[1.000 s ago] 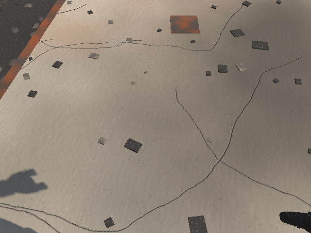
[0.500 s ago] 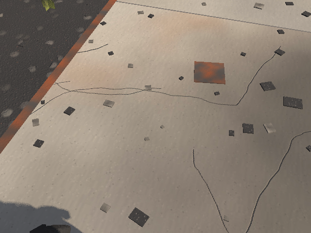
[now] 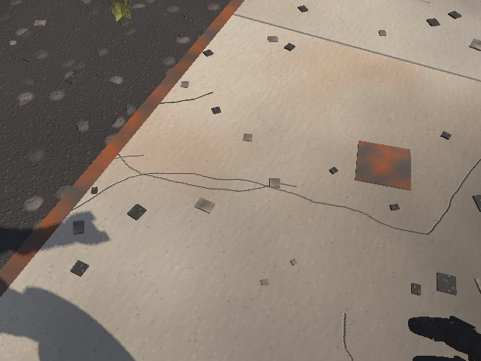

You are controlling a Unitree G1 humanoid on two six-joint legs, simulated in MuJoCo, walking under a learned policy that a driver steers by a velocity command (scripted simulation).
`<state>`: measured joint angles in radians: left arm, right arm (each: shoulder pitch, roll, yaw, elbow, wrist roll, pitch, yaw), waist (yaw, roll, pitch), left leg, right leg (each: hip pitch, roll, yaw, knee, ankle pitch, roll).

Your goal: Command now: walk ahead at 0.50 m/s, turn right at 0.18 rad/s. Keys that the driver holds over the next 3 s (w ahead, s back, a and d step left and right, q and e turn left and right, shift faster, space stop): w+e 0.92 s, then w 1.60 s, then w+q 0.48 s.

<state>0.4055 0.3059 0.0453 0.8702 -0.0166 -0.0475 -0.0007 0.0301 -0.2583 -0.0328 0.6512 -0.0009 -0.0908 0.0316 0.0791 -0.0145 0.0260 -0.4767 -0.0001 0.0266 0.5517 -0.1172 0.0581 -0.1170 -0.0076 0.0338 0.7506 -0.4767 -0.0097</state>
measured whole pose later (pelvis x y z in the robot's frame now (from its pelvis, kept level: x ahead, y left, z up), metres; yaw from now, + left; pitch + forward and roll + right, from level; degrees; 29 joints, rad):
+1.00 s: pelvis +0.56 -0.11 +0.00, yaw -32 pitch +2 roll +1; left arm 0.38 0.31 0.08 0.72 -0.02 -0.02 0.02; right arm 0.06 -0.28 -0.05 0.72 -0.01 -0.13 0.03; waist 0.06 -0.02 0.00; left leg -0.46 -0.04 -0.02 0.54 -0.12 0.01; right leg -0.17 0.08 0.21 0.78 -0.50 -0.04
